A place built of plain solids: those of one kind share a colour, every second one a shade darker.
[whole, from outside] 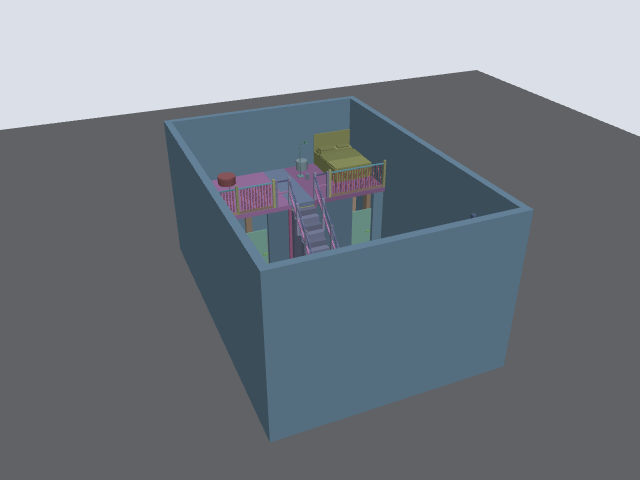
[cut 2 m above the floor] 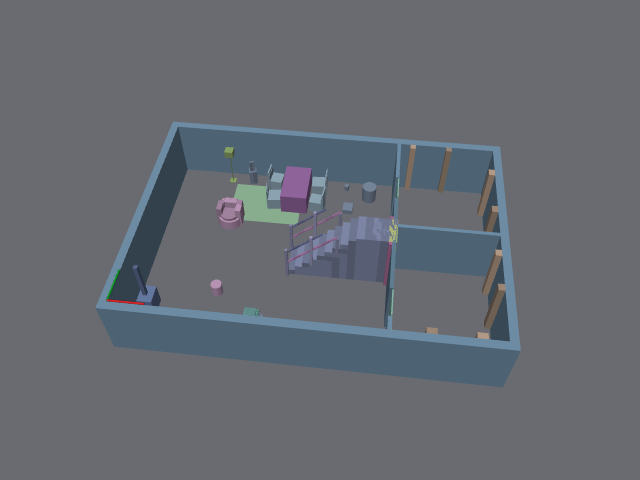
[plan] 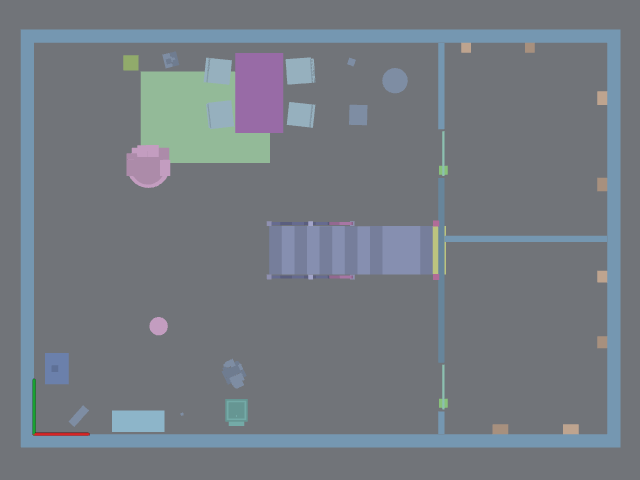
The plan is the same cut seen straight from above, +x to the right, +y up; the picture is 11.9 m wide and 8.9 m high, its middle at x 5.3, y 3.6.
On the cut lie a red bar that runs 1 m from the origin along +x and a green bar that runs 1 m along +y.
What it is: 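A dwelling of one tall room, 10.6 x 7.3 m inside and 5.4 m high, with a sleeping gallery 2.94 m up across one short end and a free-standing straight stair of 14 risers to it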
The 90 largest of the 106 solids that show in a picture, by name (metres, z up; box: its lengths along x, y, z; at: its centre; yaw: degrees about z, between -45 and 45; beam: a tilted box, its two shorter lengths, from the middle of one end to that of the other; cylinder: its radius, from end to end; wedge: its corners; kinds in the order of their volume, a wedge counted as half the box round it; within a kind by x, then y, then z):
{
 "wall_1": {"box": [0.25, 7.75, 5.57], "at": [-0.12, 3.63, 2.73]},
 "wall_2": {"box": [11.12, 0.25, 5.57], "at": [5.31, -0.12, 2.73]},
 "wall_3": {"box": [11.12, 0.25, 5.57], "at": [5.31, 7.38, 2.73]},
 "wall_4": {"box": [0.12, 0.42, 2.84], "at": [7.55, 0.21, 1.37]},
 "wall_5": {"box": [0.12, 3.43, 2.84], "at": [7.55, 3.04, 1.37]},
 "wall_6": {"box": [0.12, 1.6, 2.84], "at": [7.55, 6.45, 1.37]},
 "wall_7": {"box": [3.01, 0.12, 2.84], "at": [9.12, 3.62, 1.37]},
 "wall_8": {"box": [0.25, 7.75, 5.57], "at": [10.75, 3.63, 2.73]},
 "step_1": {"box": [0.7, 0.9, 0.26], "at": [4.71, 3.41, 0.08]},
 "step_2": {"box": [0.7, 0.9, 0.47], "at": [4.94, 3.41, 0.18]},
 "step_3": {"box": [0.7, 0.9, 0.68], "at": [5.17, 3.41, 0.29]},
 "step_4": {"box": [0.7, 0.9, 0.89], "at": [5.41, 3.41, 0.4]},
 "step_5": {"box": [0.7, 0.9, 1.1], "at": [5.64, 3.41, 0.5]},
 "step_6": {"box": [0.7, 0.9, 1.31], "at": [5.87, 3.41, 0.6]},
 "step_7": {"box": [0.7, 0.9, 1.52], "at": [6.11, 3.41, 0.71]},
 "step_8": {"box": [0.7, 0.9, 1.73], "at": [6.34, 3.41, 0.81]},
 "step_9": {"box": [0.7, 0.9, 1.94], "at": [6.57, 3.41, 0.92]},
 "step_10": {"box": [0.7, 0.9, 2.15], "at": [6.81, 3.41, 1.02]},
 "step_11": {"box": [0.7, 0.9, 2.36], "at": [7.04, 3.41, 1.13]},
 "step_12": {"box": [0.7, 0.9, 2.57], "at": [7.27, 3.41, 1.24]},
 "step_13": {"box": [0.47, 0.9, 2.78], "at": [7.39, 3.41, 1.34]},
 "bedstead_gallery_bed_1": {"box": [0.8, 1.55, 0.63], "at": [8.93, 0.79, 3.2]},
 "bedstead_gallery_bed_2": {"box": [2.08, 1.65, 0.53], "at": [9.54, 0.8, 3.15]},
 "bedstead_gallery_bed_3": {"box": [2.08, 1.65, 0.58], "at": [9.54, 0.8, 3.18]},
 "bedstead_gallery_bed_4": {"box": [0.8, 1.6, 0.63], "at": [9.73, 0.79, 3.2]},
 "bedstead_gallery_bed_5": {"box": [0.38, 0.62, 0.78], "at": [10.32, 1.18, 3.28]},
 "bedstead_gallery_bed_6": {"box": [0.45, 0.68, 0.73], "at": [10.33, 1.18, 3.25]},
 "bedstead_gallery_bed_7": {"box": [0.38, 1.5, 0.68], "at": [10.4, 0.79, 3.23]},
 "bedstead_gallery_bed_8": {"box": [0.28, 0.47, 0.73], "at": [10.42, 0.41, 3.25]},
 "bedstead_gallery_bed_9": {"box": [0.1, 1.65, 1.32], "at": [10.63, 0.8, 3.55]},
 "upper_floor_1": {"box": [3.36, 3.09, 0.18], "at": [9.07, 1.42, 2.85]},
 "upper_floor_2": {"box": [3.36, 3.53, 0.18], "at": [9.07, 5.61, 2.85]},
 "slotfit_loft_table_1": {"box": [0.89, 1.49, 0.8], "at": [4.17, 6.33, 0.35]},
 "curtains_1": {"box": [0.18, 0.19, 2.13], "at": [8.01, 7.16, 1.12]},
 "curtains_2": {"box": [0.29, 0.19, 2.19], "at": [8.65, 0.09, 1.16]},
 "curtains_3": {"box": [0.18, 0.19, 2.13], "at": [9.19, 7.16, 1.12]},
 "curtains_4": {"box": [0.29, 0.19, 2.19], "at": [9.95, 0.09, 1.16]},
 "curtains_5": {"box": [0.19, 0.22, 2.12], "at": [10.53, 1.71, 1.12]},
 "curtains_6": {"box": [0.19, 0.22, 2.12], "at": [10.53, 2.92, 1.12]},
 "curtains_7": {"box": [0.19, 0.25, 2.1], "at": [10.53, 4.63, 1.11]},
 "curtains_8": {"box": [0.19, 0.25, 2.1], "at": [10.53, 6.23, 1.11]},
 "head_base_1": {"box": [0.25, 0.9, 2.89], "at": [7.51, 3.41, 1.4]},
 "slotfit_known_1": {"box": [0.17, 0.3, 0.76], "at": [1.8, 4.94, 0.33]},
 "slotfit_known_2": {"box": [0.2, 0.12, 0.76], "at": [1.81, 5.15, 0.33]},
 "slotfit_known_3": {"box": [0.2, 0.23, 0.76], "at": [2.01, 5.25, 0.33]},
 "slotfit_known_4": {"cylinder": 0.31, "from": [2.11, 4.94, -0.05], "to": [2.11, 4.94, 0.46]},
 "slotfit_known_5": {"cylinder": 0.4, "from": [2.12, 4.96, -0.05], "to": [2.12, 4.96, 0.36]},
 "slotfit_known_6": {"box": [0.2, 0.23, 0.76], "at": [2.21, 5.25, 0.33]},
 "slotfit_known_7": {"cylinder": 0.17, "from": [2.31, 2.0, -0.05], "to": [2.31, 2.0, 0.42]},
 "slotfit_known_8": {"box": [0.2, 0.23, 0.76], "at": [2.41, 5.2, 0.33]},
 "slotfit_known_9": {"box": [0.19, 0.3, 0.76], "at": [2.43, 4.94, 0.33]},
 "upper_floor_head_1": {"box": [3.23, 0.9, 0.18], "at": [9.01, 3.41, 2.85]},
 "slotfit_loft_chair_1": {"box": [0.05, 0.46, 0.9], "at": [3.19, 6.75, 0.4], "yaw": -6.0},
 "slotfit_loft_chair_2": {"box": [0.41, 0.46, 0.54], "at": [3.44, 6.73, 0.22], "yaw": -6.0},
 "slotfit_loft_chair_3": {"box": [0.45, 0.49, 0.49], "at": [3.46, 5.92, 0.19], "yaw": 6.5},
 "slotfit_loft_chair_4": {"box": [0.47, 0.47, 0.49], "at": [4.91, 6.73, 0.2], "yaw": 4.1},
 "slotfit_loft_chair_5": {"box": [0.44, 0.43, 0.48], "at": [4.92, 5.92, 0.19], "yaw": -6.2},
 "slotfit_loft_chair_6": {"box": [0.05, 0.43, 0.89], "at": [5.17, 5.9, 0.39], "yaw": -6.2},
 "slotfit_wall_table_1": {"box": [0.98, 0.4, 0.9], "at": [1.93, 0.24, 0.4]},
 "stove_1": {"box": [0.12, 0.12, 4.68], "at": [0.38, 1.22, 3.03]},
 "stove_2": {"box": [0.45, 0.58, 0.76], "at": [0.42, 1.22, 0.33]},
 "slotfit_gallery_seat_1": {"cylinder": 0.34, "from": [10.13, 5.51, 2.89], "to": [10.13, 5.51, 3.26]},
 "slotfit_gallery_seat_2": {"cylinder": 0.34, "from": [10.13, 5.51, 2.89], "to": [10.13, 5.51, 3.21]},
 "laid_rug_rug_room_1": {"box": [2.4, 1.7, 0.05], "at": [3.17, 5.88, -0.02]},
 "clutter_clhall_1": {"box": [0.15, 0.41, 0.39], "at": [0.83, 0.34, 0.15], "yaw": -41.7},
 "clutter_clhall_2": {"box": [0.14, 0.26, 0.6], "at": [2.47, 6.93, 0.25], "yaw": 13.7},
 "clutter_clhall_3": {"box": [0.12, 0.26, 0.6], "at": [2.6, 6.96, 0.25], "yaw": 13.7},
 "clutter_clhall_4": {"box": [0.34, 0.38, 0.22], "at": [6.01, 5.92, 0.06], "yaw": -1.3},
 "clutter_clhall_5": {"cylinder": 0.24, "from": [6.69, 6.55, -0.05], "to": [6.69, 6.55, 0.58]},
 "doorleaf_door_1": {"box": [0.044, 0.84, 2.08], "at": [7.59, 0.87, 0.99]},
 "doorleaf_door_2": {"box": [0.042, 0.83, 2.08], "at": [7.59, 5.2, 0.99]},
 "guard_post_1": {"box": [0.09, 0.09, 1.3], "at": [4.36, 2.91, 0.6]},
 "guard_post_2": {"box": [0.09, 0.09, 1.3], "at": [4.36, 3.9, 0.6]},
 "guard_post_3": {"box": [0.09, 0.09, 1.28], "at": [5.13, 2.91, 1.3]},
 "guard_post_4": {"box": [0.09, 0.09, 1.28], "at": [5.13, 3.9, 1.3]},
 "guard_post_5": {"box": [0.09, 0.09, 1.28], "at": [5.9, 2.91, 2.0]},
 "guard_post_6": {"box": [0.09, 0.09, 1.28], "at": [5.9, 3.9, 2.0]},
 "guard_post_7": {"box": [0.09, 0.09, 1.28], "at": [6.67, 2.91, 2.69]},
 "guard_post_8": {"box": [0.09, 0.09, 1.28], "at": [6.67, 3.9, 2.69]},
 "guard_post_9": {"box": [0.09, 0.09, 1.14], "at": [7.44, 3.9, 3.46]},
 "slotfit_gallery_corner_1": {"cylinder": 0.23, "from": [10.27, 2.31, 2.89], "to": [10.27, 2.31, 3.32]},
 "post_1": {"box": [0.12, 0.11, 2.82], "at": [7.45, 2.91, 1.36]},
 "post_2": {"box": [0.12, 0.11, 2.82], "at": [7.45, 3.91, 1.36]},
 "gal_guard_newel_1": {"box": [0.09, 0.09, 1.15], "at": [7.44, 0.04, 3.46]},
 "gal_guard_newel_2": {"box": [0.09, 0.09, 1.15], "at": [7.44, 2.32, 3.46]},
 "gal_guard_newel_3": {"box": [0.09, 0.09, 1.15], "at": [7.44, 4.5, 3.46]},
 "gal_guard_newel_4": {"box": [0.09, 0.09, 1.15], "at": [7.44, 5.86, 3.46]},
 "slotfit_corner_1": {"box": [0.28, 0.28, 0.24], "at": [1.79, 6.88, 1.34]},
 "gal_guard_board_1": {"box": [0.04, 2.27, 0.15], "at": [7.44, 1.18, 2.96]},
 "slotfit_hallpiece_corner_1": {"box": [0.43, 0.43, 0.06], "at": [3.75, 0.44, 1.31]}
}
